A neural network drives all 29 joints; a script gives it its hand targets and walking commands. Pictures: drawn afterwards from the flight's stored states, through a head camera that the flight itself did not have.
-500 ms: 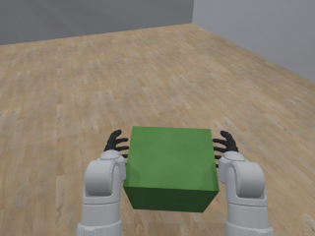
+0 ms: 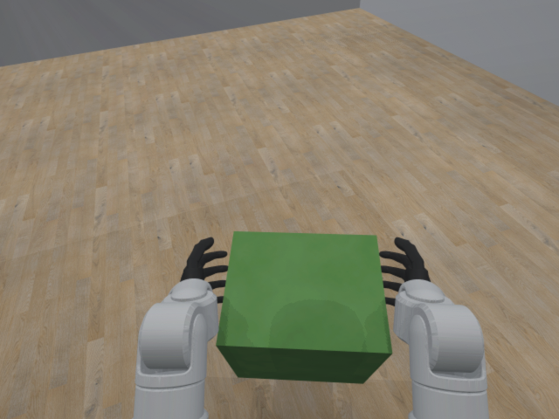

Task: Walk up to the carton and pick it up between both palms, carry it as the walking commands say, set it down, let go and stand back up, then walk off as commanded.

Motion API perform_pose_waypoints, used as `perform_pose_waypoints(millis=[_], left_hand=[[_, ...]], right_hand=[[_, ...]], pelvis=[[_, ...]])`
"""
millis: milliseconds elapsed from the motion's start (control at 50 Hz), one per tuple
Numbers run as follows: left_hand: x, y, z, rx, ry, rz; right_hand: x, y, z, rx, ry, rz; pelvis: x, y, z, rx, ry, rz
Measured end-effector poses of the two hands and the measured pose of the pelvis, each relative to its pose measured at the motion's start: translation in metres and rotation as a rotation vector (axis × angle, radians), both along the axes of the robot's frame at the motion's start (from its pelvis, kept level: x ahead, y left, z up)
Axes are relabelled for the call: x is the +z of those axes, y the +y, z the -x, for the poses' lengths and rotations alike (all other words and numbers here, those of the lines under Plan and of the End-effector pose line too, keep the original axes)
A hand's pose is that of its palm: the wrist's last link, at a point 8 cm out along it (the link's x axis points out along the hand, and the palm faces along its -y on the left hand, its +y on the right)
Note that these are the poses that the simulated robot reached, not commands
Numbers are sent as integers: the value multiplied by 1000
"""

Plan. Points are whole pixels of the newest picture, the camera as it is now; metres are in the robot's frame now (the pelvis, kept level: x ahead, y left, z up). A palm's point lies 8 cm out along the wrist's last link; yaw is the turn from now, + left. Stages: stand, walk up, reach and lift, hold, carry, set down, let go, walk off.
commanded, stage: carry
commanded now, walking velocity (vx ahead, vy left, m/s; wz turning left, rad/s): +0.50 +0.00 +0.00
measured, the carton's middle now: (302, 311) +0.30 +0.00 +0.01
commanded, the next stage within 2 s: none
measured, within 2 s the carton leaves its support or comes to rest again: neither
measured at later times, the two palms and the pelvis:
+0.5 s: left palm (240, 152) +0.59 +0.12 +0.09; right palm (384, 153) +0.58 -0.16 +0.10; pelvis +0.29 +0.00 -0.01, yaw -3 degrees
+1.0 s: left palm (247, 127) +0.69 +0.12 +0.09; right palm (374, 123) +0.69 -0.16 +0.09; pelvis +0.41 -0.02 +0.00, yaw +0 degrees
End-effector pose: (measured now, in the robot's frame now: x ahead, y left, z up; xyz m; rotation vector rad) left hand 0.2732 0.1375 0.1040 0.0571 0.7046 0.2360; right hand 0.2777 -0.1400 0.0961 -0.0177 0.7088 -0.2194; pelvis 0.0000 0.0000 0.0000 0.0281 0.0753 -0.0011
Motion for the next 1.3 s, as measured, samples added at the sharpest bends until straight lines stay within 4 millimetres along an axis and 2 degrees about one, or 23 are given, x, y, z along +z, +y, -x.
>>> perform_pose_waypoints(millis=[100,200,260,320,420,540,640,740,840,940,1020,1100,1140,1300], left_hand=[[0,5,-67,-19,-43,18],[-22,15,-144,-36,-53,40],[-32,15,-182,-47,11,35],[-33,10,-216,-68,52,39],[-22,-3,-274,-76,3,51],[-6,-25,-344,-48,-82,22],[-2,-37,-390,-43,-59,17],[-6,-41,-410,-57,-53,48],[-19,-35,-414,-50,13,43],[-20,-26,-419,-43,3,53],[-12,-18,-421,-26,-18,63],[-14,-8,-435,-19,-27,67],[-12,-2,-434,-14,-68,74],[-18,12,-427,-9,-36,49]], right_hand=[[1,5,-67,-24,-44,11],[-13,14,-137,-44,-50,27],[-22,14,-167,-53,15,23],[-23,9,-193,-71,56,22],[-10,-3,-248,-91,5,17],[-1,-23,-328,-97,-82,-9],[-2,-34,-370,-113,-59,-15],[-1,-33,-393,-73,-55,-21],[-9,-28,-403,-36,13,8],[-7,-20,-411,-16,3,15],[-1,-13,-416,5,-17,15],[-1,-3,-431,-11,-27,5],[1,3,-431,-10,-67,1],[-10,16,-428,15,-32,6]], pelvis=[[-8,8,-65,-4,-9,4],[-29,23,-138,-45,-19,-5],[-22,27,-170,-65,-6,3],[-11,27,-199,-75,4,15],[-3,18,-247,-66,9,23],[-16,-4,-314,-45,-7,7],[-15,-15,-356,-25,17,25],[-11,-21,-379,-13,44,19],[-3,-22,-394,-12,51,15],[0,-17,-404,-5,64,21],[3,-15,-411,5,57,18],[-3,-5,-411,12,32,28],[-11,0,-415,2,25,26],[-16,10,-421,3,-3,31]])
